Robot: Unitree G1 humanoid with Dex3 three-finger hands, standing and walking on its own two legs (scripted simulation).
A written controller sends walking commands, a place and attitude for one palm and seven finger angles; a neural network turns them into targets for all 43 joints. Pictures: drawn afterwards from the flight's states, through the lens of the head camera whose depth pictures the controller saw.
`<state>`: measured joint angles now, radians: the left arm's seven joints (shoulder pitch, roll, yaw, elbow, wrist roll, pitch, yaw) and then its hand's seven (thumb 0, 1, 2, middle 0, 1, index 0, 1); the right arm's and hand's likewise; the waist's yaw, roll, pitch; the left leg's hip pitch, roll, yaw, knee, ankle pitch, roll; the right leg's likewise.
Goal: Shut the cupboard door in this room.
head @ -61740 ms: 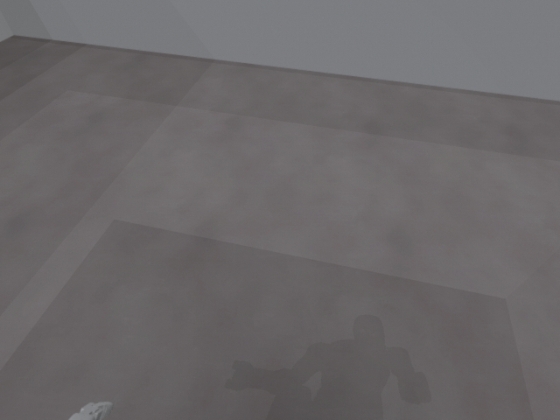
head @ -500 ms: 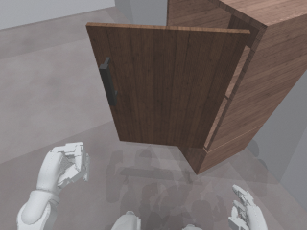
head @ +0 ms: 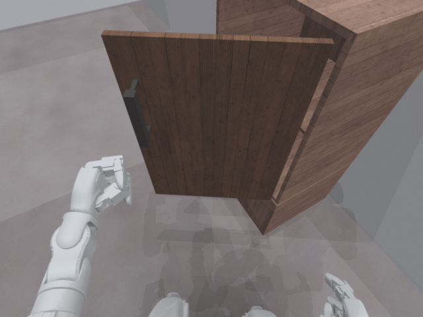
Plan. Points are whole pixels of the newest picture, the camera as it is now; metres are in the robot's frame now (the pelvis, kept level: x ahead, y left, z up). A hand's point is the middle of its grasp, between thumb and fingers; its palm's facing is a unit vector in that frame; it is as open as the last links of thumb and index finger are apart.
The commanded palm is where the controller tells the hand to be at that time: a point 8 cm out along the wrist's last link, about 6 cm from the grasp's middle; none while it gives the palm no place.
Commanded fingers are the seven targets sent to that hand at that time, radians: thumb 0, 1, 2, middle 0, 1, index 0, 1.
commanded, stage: bring the fist close to the handle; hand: left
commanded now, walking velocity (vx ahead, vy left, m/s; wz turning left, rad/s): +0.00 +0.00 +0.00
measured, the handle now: (140, 115) +0.53 +0.18 +0.06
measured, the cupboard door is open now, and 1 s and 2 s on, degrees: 57 57 43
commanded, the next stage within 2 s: push the door shut along its arc in 0.72 s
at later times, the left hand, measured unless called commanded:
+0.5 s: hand (138, 153) +0.41 +0.16 +0.07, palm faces -0.04 -1.00 -0.03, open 3.1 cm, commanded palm +0.38 +0.21 +0.07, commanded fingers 0.00 0.90 0.90 -1.30 -1.50 -1.30 -1.50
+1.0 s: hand (143, 148) +0.43 +0.15 +0.07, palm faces -0.07 -1.00 -0.04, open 3.1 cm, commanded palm +0.41 +0.21 +0.07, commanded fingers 0.00 0.90 0.90 -1.30 -1.50 -1.30 -1.50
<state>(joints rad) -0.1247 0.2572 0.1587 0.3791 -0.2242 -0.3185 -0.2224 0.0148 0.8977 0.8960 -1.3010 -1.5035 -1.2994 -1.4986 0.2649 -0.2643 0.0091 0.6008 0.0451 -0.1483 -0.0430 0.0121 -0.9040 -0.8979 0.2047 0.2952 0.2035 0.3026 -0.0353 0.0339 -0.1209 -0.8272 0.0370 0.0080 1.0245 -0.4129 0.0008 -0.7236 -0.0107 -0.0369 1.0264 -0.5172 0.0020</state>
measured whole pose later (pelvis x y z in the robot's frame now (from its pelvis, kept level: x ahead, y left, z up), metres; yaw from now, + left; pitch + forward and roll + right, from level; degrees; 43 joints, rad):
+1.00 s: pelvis -0.01 +0.00 -0.01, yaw -1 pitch +15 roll -1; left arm -0.60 0.31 0.24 0.90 -0.15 -0.40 -0.22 0.01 0.90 0.90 -1.30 -1.50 -1.30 -1.50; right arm 0.29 -0.26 0.01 0.63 0.04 -0.03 -0.02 0.01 -0.91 -0.90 0.20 0.30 0.20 0.30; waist -0.08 0.03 -0.12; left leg -0.91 0.05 0.01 1.05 -0.41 0.00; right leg -0.81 0.00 -0.03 1.05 -0.50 0.00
